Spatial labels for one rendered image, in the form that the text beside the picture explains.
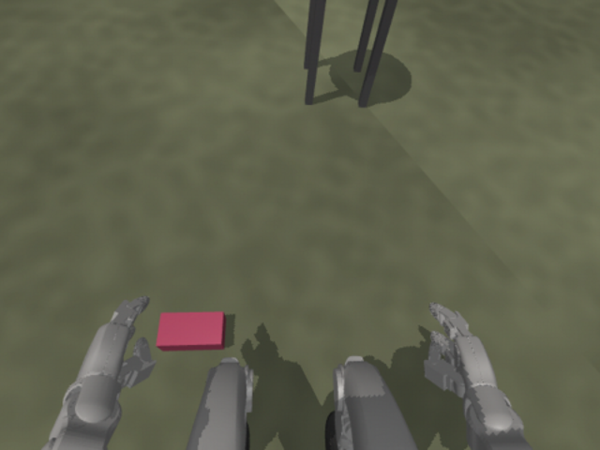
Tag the left robot hand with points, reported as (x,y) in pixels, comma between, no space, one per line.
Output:
(105,355)

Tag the left robot arm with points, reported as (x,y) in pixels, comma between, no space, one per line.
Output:
(89,416)

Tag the right robot hand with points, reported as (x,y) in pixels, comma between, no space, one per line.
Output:
(466,363)

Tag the right robot arm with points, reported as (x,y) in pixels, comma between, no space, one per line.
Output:
(491,423)

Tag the carton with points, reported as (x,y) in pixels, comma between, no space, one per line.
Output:
(191,331)

